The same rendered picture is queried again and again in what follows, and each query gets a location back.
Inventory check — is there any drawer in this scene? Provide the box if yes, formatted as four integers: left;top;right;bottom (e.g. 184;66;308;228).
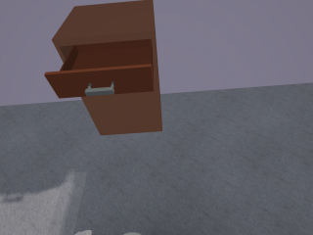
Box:
44;39;154;99

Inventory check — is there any cabinet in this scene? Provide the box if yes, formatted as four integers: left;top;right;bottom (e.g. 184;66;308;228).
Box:
52;0;162;136

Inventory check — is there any handle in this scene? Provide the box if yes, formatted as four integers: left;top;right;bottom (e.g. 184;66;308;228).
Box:
85;82;114;96

